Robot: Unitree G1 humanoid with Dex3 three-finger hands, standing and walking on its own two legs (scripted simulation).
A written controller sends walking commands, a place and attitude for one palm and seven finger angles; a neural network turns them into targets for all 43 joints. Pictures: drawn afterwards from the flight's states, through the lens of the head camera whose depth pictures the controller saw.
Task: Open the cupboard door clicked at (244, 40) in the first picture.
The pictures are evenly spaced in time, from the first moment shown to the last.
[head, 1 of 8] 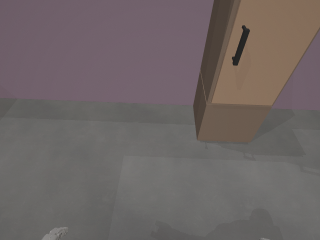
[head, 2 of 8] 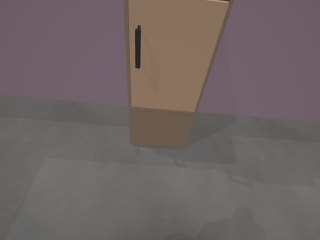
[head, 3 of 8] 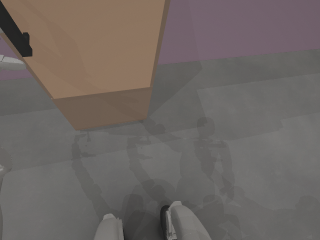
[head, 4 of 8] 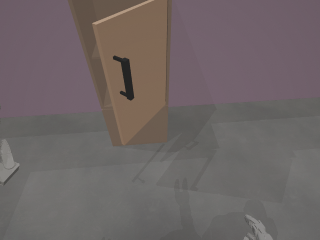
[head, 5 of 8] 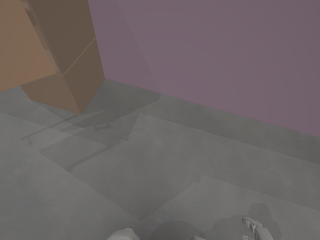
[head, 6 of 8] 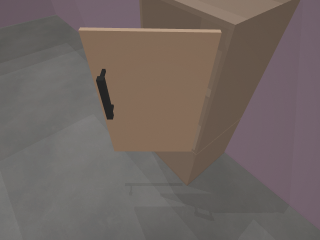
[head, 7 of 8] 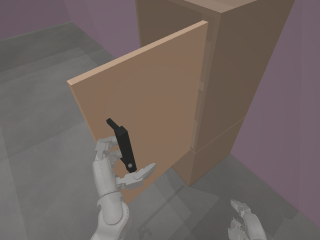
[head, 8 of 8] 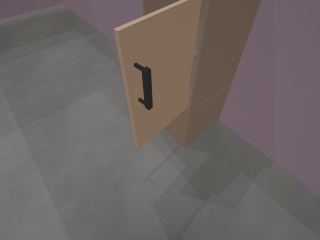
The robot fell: no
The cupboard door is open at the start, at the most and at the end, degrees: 0 98 97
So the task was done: yes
